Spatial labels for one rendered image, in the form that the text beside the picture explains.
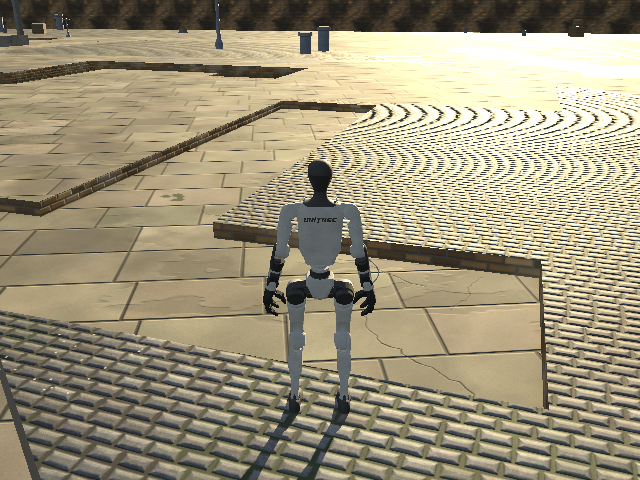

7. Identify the right robot hand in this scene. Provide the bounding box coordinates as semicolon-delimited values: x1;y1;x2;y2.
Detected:
353;288;376;316

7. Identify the left robot hand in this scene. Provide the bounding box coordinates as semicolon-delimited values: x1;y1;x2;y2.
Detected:
263;288;286;316

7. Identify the robot left upper arm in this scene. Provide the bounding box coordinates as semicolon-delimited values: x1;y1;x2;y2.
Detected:
274;202;300;259

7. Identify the robot right upper arm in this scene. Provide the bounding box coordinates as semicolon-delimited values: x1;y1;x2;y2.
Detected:
341;202;365;258

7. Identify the left robot foot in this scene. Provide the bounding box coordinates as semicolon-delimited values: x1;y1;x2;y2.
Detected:
288;387;303;413

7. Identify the left robot forearm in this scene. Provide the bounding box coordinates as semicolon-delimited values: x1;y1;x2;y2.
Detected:
265;243;285;291

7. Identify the humanoid robot torso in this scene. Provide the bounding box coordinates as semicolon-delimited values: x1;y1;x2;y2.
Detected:
297;197;344;300

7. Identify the right robot forearm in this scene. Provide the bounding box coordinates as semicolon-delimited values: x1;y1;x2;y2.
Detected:
355;243;374;291

